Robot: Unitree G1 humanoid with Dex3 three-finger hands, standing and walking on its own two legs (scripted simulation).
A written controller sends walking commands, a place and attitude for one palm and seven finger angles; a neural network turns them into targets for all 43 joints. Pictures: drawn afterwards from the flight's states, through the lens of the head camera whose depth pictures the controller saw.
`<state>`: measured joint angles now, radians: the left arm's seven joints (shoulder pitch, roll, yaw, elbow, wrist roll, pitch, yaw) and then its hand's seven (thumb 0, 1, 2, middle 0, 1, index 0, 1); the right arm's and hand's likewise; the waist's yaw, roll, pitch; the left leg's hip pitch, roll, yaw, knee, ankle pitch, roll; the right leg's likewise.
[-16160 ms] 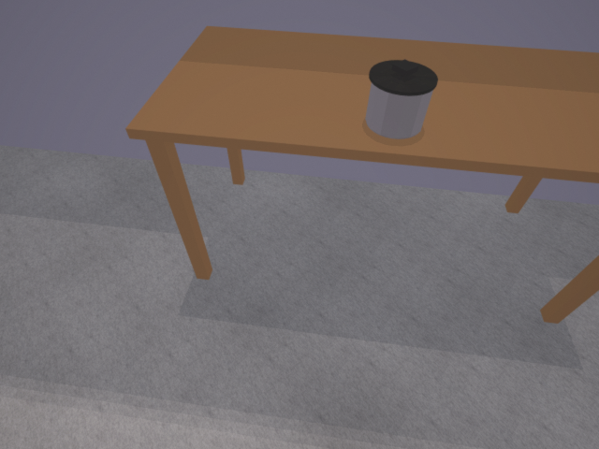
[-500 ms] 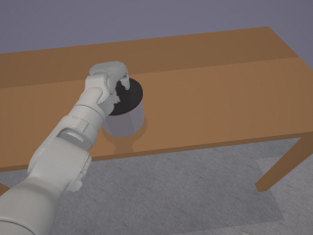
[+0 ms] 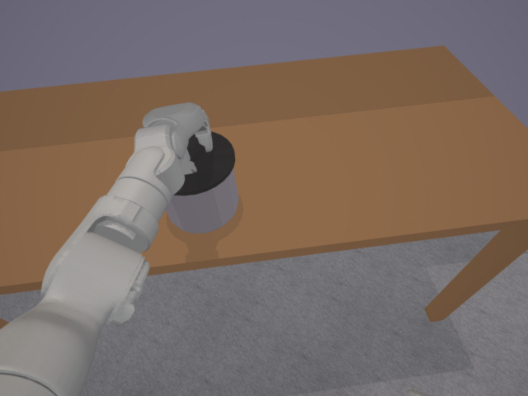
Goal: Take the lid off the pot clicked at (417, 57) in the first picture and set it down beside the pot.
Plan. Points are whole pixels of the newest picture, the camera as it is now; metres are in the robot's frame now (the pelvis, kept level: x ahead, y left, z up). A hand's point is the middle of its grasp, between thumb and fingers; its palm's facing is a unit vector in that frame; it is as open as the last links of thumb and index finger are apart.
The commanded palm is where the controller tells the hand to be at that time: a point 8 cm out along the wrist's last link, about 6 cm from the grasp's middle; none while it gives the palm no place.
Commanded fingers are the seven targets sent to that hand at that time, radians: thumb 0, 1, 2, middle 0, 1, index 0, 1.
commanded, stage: close the fingers and squeeze the knob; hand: left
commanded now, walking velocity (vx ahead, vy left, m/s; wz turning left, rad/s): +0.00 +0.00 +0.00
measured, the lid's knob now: (188, 151) +0.50 +0.12 +0.10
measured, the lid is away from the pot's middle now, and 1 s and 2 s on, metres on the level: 0.01 0.00 0.01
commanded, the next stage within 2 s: lift the lid straight up in 0.10 s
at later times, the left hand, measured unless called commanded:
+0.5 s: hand (179, 153) +0.47 +0.12 +0.12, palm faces -0.32 -0.10 -0.94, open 7.7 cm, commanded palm +0.46 +0.13 +0.20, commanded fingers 0.00 0.56 1.04 -0.84 -1.03 -0.91 -1.04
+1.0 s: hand (177, 131) +0.46 +0.11 +0.17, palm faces -0.29 -0.08 -0.95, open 7.6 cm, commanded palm +0.46 +0.12 +0.24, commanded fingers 0.00 0.56 1.04 -0.84 -1.03 -0.91 -1.04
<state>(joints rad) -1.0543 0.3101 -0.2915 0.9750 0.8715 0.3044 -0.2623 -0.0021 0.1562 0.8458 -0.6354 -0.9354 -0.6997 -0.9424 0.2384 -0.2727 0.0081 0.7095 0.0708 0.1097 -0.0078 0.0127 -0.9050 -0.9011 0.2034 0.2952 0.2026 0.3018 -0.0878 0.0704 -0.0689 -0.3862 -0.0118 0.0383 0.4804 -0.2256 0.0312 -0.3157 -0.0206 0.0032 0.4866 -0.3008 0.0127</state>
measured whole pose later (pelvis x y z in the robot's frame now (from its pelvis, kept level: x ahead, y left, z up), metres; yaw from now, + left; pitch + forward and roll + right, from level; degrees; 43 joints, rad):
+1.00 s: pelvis -0.01 +0.00 +0.00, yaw +1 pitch +6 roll +0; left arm -1.16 0.32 -0.33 0.95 0.86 0.35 -0.35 0.05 0.15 0.85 -0.64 -0.92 -0.74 -0.95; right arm 0.21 -0.27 0.02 0.71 0.07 0.04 -0.01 0.01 -0.90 -0.90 0.20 0.30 0.20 0.30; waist -0.07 0.08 -0.05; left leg -0.36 -0.03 0.02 0.46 -0.20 0.03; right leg -0.29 -0.03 -0.01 0.48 -0.29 0.01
